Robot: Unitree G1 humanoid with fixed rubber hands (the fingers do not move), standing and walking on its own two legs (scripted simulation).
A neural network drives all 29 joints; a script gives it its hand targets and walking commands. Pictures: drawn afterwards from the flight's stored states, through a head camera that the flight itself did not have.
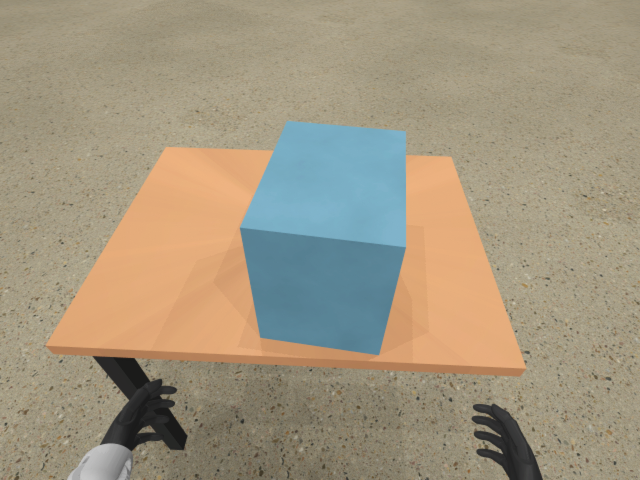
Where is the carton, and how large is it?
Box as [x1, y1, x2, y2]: [240, 121, 405, 354]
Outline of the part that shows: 287,121 240,226 260,337 378,354 405,249 405,131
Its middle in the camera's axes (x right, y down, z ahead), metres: +0.02 -0.02 +0.66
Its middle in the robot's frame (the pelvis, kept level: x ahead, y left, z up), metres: +0.50 -0.01 +0.01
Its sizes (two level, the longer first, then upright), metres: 0.278 0.206 0.262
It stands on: a table, 0.65 m high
